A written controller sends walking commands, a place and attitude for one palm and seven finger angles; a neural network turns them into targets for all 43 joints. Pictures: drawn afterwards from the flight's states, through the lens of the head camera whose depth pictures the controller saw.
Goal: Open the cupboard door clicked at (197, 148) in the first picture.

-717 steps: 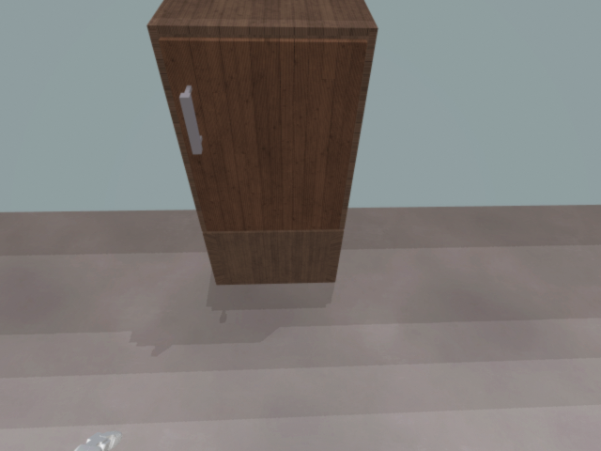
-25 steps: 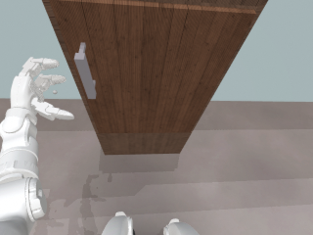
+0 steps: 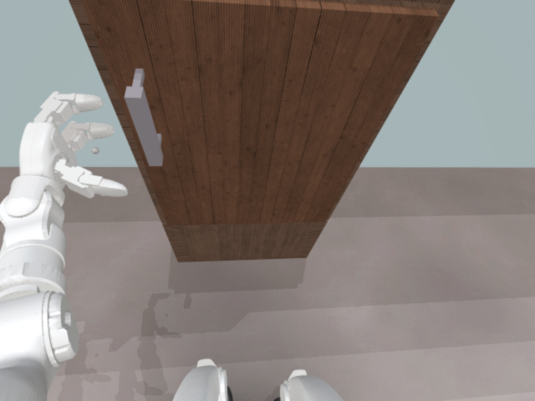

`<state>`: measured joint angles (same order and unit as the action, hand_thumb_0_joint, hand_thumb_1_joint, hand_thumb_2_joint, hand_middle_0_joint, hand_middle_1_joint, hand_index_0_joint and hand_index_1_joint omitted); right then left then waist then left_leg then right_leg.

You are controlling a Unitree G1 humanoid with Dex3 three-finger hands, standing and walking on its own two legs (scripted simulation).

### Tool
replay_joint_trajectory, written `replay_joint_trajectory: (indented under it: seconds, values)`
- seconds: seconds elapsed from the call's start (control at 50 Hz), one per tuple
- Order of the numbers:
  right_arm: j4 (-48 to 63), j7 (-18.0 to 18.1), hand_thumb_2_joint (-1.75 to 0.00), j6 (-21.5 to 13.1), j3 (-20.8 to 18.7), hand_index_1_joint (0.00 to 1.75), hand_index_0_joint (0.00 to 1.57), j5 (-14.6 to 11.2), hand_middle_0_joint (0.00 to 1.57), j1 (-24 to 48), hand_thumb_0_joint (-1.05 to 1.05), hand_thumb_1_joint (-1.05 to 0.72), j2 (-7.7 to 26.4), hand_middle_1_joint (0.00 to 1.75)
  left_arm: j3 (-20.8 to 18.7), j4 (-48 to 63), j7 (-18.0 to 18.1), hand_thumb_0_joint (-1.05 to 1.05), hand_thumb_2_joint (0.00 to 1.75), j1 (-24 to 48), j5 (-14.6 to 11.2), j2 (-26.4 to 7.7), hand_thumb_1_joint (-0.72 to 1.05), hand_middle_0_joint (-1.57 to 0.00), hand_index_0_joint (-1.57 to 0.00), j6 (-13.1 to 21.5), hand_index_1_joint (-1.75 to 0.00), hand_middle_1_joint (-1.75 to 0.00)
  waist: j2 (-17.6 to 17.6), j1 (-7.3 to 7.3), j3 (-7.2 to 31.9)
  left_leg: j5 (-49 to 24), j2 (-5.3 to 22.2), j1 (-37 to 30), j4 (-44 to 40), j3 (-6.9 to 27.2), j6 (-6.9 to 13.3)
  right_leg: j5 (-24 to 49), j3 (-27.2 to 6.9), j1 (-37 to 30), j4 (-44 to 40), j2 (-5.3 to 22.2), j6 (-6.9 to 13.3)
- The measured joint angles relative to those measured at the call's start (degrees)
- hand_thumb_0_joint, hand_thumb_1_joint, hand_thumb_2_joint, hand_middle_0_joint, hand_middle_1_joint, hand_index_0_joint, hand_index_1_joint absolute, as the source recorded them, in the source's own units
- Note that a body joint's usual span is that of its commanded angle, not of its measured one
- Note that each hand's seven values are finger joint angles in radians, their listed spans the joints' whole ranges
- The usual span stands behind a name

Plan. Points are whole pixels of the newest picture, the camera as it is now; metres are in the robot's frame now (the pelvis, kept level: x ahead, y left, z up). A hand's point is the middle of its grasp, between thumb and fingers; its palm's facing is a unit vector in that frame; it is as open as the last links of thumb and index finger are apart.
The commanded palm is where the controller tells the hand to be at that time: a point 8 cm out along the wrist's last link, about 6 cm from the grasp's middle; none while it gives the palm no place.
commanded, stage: slide the fingers in behind the handle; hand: left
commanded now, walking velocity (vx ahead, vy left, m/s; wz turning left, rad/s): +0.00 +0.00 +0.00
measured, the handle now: (148, 121) +0.52 +0.17 +0.07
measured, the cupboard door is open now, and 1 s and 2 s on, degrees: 0 0 1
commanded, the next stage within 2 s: close the thumb around the handle in 1.50 s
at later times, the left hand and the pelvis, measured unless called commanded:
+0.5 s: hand (123, 154) +0.45 +0.20 +0.07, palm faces +0.05 -1.00 -0.01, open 14.0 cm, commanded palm +0.43 +0.23 +0.07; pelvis +0.00 +0.00 +0.00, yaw +0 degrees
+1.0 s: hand (152, 154) +0.45 +0.16 +0.07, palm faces +0.04 -1.00 -0.01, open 14.2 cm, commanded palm +0.43 +0.20 +0.07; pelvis -0.01 -0.02 +0.00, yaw +1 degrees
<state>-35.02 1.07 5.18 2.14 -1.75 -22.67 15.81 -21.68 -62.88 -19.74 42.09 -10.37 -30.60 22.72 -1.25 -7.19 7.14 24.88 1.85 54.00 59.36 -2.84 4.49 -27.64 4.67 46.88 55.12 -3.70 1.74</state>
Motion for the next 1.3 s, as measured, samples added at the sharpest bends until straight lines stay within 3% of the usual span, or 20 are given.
replay_joint_trajectory:
  seconds: [0.28,0.6,0.74,0.9,1.04,1.2,1.3]
  values:
    - [0.3,-1.1,-0.9,-0.2,-0.9,0.3,0.2,0.6,0.2,1.0,0.01,-0.91,-0.4,0.3,2.1,4.1,5.4,-0.01,0.3,-2.1,1.7,5.9,-0.5,-0.3,-0.29,1.7,-1.2,-1.2,0.0,0.05,0.3,0.0,-0.3,-0.4,0.0,-0.4,0.3,-0.1,-0.4,-0.2,0.3,0.3,-0.3]
    - [-0.1,-1.8,-0.9,-0.5,-0.6,0.3,0.2,0.7,0.2,2.0,0.01,-0.91,-0.8,0.3,5.5,1.8,8.6,-0.01,0.3,-0.7,1.9,9.1,-0.5,-0.3,-0.29,2.9,-1.2,-1.2,-0.3,1.06,0.3,-0.6,-0.7,-1.2,-0.1,0.0,-0.2,-0.2,0.1,-0.8,1.1,0.7,0.2]
    - [-0.3,-1.8,-0.9,-1.1,-0.9,0.3,0.2,0.9,0.2,2.1,0.01,-0.91,-0.6,0.3,4.7,2.0,10.9,-0.01,0.3,-0.5,2.7,9.3,-0.5,-0.29,-0.28,3.9,-1.2,-1.2,-0.1,0.59,0.2,-0.7,-0.4,-0.2,0.5,0.1,-0.7,-0.4,0.2,0.4,2.1,0.5,0.7]
    - [-1.3,-1.8,-0.9,-1.1,-1.1,0.3,0.2,0.7,0.2,1.5,0.01,-0.91,-0.6,0.3,5.8,1.2,10.9,-0.01,0.3,0.2,2.1,8.8,-0.5,-0.28,-0.27,3.6,-1.2,-1.2,-0.2,0.59,0.2,-0.6,-0.3,-0.3,0.6,0.6,-1.1,-0.6,0.7,0.2,2.2,0.3,1.2]
    - [-1.7,-2.3,-0.9,-1.1,-1.4,0.3,0.2,0.9,0.2,1.3,0.01,-0.91,-0.6,0.3,7.3,2.0,11.7,-0.01,0.3,0.2,1.9,11.1,-0.5,-0.28,-0.26,3.6,-1.19,-1.2,-0.5,0.73,0.7,-0.6,-0.3,-0.5,0.3,0.6,-1.3,-0.7,0.6,0.1,2.1,0.3,1.4]
    - [-0.2,-2.5,-0.9,-0.9,-1.1,0.3,0.2,1.0,0.2,1.6,0.01,-0.91,-1.0,0.3,5.4,2.0,13.0,-0.01,0.3,-0.7,3.5,11.2,-0.5,-0.28,-0.28,3.5,-1.19,-1.2,-0.3,0.35,0.7,-0.4,-0.1,-1.2,0.0,0.1,-1.5,-1.0,0.0,-0.1,2.3,0.1,1.6]
    - [0.0,-2.4,-0.9,-0.8,-1.1,0.3,0.2,0.8,0.2,1.6,0.01,-0.91,-1.2,0.3,5.0,3.4,11.8,-0.01,0.3,-2.1,2.8,10.6,-0.5,-0.29,-0.29,3.8,-1.19,-1.2,-0.2,0.71,0.6,-0.4,0.0,-1.5,-0.3,0.0,-1.7,-0.9,-0.1,-0.4,2.0,-0.1,1.7]
